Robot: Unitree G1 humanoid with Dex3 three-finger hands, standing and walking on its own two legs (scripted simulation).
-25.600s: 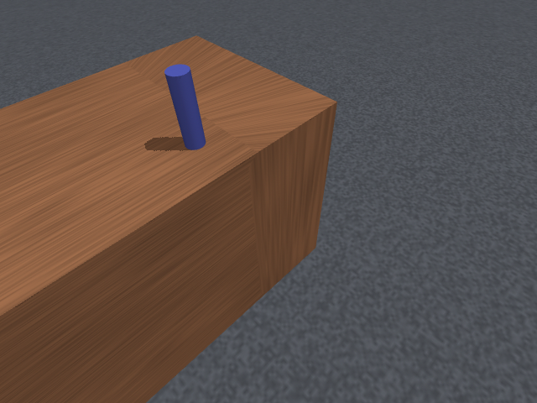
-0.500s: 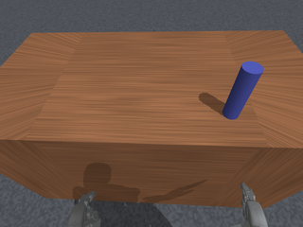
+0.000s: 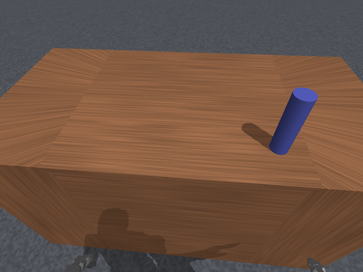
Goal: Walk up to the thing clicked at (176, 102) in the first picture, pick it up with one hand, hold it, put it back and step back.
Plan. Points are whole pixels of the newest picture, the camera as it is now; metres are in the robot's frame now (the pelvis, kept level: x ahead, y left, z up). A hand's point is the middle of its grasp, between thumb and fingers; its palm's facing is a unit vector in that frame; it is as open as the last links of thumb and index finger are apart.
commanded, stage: home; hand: right
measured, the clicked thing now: (290, 124) +0.46 -0.24 +0.08
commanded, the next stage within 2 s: stand in 1.58 s
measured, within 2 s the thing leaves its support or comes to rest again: neither
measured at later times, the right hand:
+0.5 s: hand out of the picture +0.04 -0.27 -0.15, palm faces -0.08 +0.93 -0.36, open 17.4 cm
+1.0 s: hand out of the picture +0.03 -0.27 -0.14, palm faces -0.07 +0.93 -0.36, open 17.3 cm
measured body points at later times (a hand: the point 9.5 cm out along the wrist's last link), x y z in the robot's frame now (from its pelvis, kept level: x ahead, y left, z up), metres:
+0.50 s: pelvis -0.02 -0.02 +0.01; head -0.03 -0.02 +0.46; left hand +0.04 +0.28 -0.12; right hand +0.04 -0.32 -0.12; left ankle -0.04 +0.13 -0.73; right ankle +0.01 -0.14 -0.73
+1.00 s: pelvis -0.03 -0.02 +0.01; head -0.03 -0.02 +0.46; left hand +0.02 +0.29 -0.12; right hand +0.03 -0.32 -0.12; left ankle -0.04 +0.13 -0.73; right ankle +0.01 -0.14 -0.73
